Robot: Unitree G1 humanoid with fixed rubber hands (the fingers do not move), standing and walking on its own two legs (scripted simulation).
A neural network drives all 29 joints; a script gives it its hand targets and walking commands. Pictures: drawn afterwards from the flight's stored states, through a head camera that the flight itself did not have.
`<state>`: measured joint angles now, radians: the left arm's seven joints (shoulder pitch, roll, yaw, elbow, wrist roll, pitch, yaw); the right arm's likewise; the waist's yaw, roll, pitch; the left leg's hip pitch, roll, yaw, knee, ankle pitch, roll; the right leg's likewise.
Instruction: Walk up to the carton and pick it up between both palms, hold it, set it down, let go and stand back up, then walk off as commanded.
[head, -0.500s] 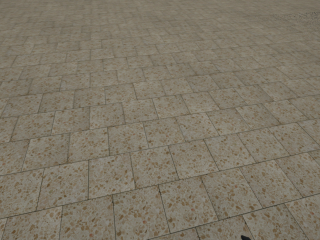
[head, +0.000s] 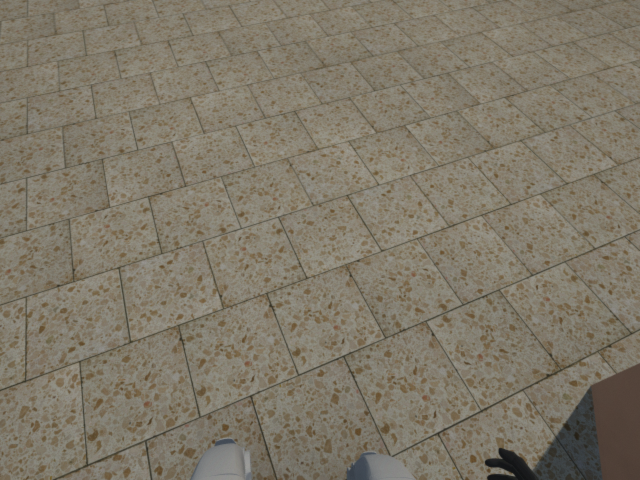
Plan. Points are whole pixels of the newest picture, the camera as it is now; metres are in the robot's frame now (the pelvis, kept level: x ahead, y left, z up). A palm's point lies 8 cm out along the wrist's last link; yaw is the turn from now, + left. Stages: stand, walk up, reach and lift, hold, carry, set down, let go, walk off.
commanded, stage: walk up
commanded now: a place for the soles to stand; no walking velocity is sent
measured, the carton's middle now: out of the picture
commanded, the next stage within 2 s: none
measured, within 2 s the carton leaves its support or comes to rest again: neither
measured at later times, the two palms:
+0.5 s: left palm out of the picture +0.06 +0.16 -0.09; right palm out of the picture -0.06 -0.40 -0.07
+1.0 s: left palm out of the picture -0.02 +0.04 -0.08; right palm out of the picture -0.28 -0.47 -0.10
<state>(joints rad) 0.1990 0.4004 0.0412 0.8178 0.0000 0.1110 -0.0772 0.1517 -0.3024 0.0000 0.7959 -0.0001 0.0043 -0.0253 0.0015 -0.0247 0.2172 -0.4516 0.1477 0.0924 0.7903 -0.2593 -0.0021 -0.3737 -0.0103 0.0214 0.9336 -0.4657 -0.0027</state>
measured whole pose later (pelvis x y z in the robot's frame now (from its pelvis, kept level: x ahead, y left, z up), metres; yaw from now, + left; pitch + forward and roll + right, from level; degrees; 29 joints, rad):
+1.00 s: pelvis -0.24 -0.17 +0.02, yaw -26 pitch -4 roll -1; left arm 0.14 0.33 0.04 0.72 0.00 0.13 -0.10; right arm 0.15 -0.36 -0.01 0.82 0.00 0.02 -0.04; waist 0.00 0.03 0.25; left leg -0.28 -0.02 0.15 0.69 -0.38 0.06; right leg -0.43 0.16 0.11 0.55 -0.06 -0.02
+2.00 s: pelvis -0.31 -0.29 +0.03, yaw -48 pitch -4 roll +1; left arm 0.26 0.30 0.05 0.71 0.00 0.10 -0.10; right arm 0.28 -0.31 -0.02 0.83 0.00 -0.04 0.06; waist -0.01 -0.01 0.12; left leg -0.07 -0.01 0.29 0.58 -0.44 0.09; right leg -0.40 0.01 0.13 0.92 -0.30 -0.03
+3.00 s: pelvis -0.13 -0.19 -0.02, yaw -67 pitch -10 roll -2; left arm 0.33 0.41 0.05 0.72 0.00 0.13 -0.02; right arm 0.18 -0.32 -0.05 0.83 0.00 0.00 -0.05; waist 0.03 -0.07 0.24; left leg -0.39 0.04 0.12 1.02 -0.46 0.06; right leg -0.45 0.07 0.14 1.09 -0.41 0.00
